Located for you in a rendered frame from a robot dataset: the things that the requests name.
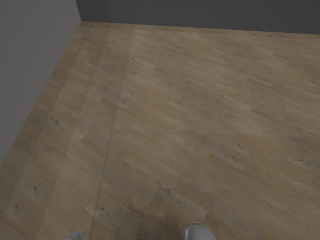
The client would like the right robot thigh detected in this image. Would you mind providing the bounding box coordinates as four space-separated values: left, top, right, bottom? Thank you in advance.
183 224 217 240

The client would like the robot left hand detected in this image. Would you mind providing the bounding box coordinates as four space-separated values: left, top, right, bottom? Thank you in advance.
61 230 86 240

